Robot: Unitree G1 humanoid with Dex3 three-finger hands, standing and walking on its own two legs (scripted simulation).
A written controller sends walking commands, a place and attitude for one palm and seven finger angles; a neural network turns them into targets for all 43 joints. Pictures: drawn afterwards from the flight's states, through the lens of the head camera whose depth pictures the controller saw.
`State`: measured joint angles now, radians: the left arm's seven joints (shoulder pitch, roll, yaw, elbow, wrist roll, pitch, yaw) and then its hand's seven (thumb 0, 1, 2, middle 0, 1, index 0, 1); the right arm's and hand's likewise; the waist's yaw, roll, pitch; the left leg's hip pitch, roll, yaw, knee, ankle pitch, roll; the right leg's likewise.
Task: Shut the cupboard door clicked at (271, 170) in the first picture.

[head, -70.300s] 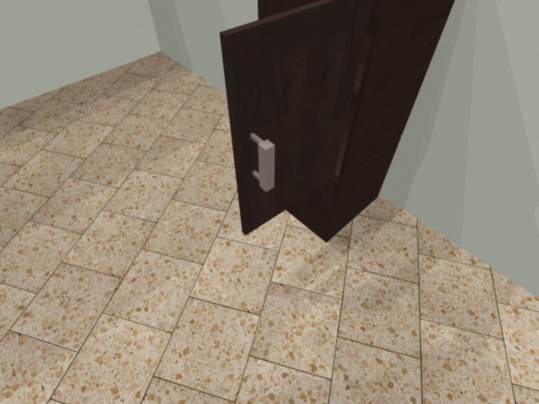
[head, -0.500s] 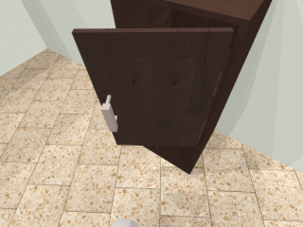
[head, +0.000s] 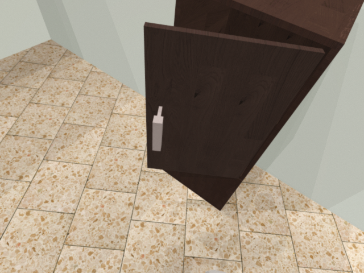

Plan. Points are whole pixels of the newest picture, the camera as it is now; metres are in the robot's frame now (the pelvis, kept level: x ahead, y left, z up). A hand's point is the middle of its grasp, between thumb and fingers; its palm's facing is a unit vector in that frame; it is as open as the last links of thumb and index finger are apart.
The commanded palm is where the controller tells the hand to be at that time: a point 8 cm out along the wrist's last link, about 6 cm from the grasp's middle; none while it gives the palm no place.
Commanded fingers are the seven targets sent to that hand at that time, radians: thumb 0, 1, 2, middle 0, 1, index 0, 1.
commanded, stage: come to a stop and stand still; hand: left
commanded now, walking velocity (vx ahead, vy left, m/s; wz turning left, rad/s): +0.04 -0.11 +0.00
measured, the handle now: (158, 128) +0.50 +0.11 -0.05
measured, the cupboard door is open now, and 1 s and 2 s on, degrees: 31 31 31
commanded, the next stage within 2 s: look again from close up in 1.08 s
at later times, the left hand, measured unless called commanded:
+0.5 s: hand out of the picture -0.01 +0.13 -0.17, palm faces +0.03 -0.98 -0.19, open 7.3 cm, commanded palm none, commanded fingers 0.00 0.90 0.90 -0.20 -0.30 -0.20 -0.30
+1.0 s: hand out of the picture -0.01 +0.15 -0.19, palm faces +0.02 -0.99 -0.15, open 7.3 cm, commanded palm none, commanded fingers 0.00 0.90 0.90 -0.20 -0.30 -0.20 -0.30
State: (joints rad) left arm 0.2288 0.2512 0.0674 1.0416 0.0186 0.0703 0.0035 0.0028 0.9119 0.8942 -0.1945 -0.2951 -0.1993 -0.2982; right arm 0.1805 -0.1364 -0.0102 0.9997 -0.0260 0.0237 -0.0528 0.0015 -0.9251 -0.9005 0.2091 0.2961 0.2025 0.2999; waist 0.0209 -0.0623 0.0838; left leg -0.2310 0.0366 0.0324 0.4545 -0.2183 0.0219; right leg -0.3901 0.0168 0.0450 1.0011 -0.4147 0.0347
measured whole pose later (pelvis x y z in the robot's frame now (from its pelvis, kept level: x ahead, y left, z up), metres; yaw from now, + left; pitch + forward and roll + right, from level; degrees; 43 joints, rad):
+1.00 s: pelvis +0.00 -0.01 +0.00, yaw +0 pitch -2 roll +0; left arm 0.27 0.15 -0.01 1.14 0.01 0.01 0.03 0.00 0.91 0.89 -0.20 -0.30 -0.20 -0.30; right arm 0.19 -0.15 -0.01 1.10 0.00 -0.01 -0.04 0.00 -0.93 -0.90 0.21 0.30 0.20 0.30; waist 0.01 -0.05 0.05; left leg -0.20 -0.03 0.08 0.41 -0.19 0.05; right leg -0.02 -0.06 0.00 0.36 -0.31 0.06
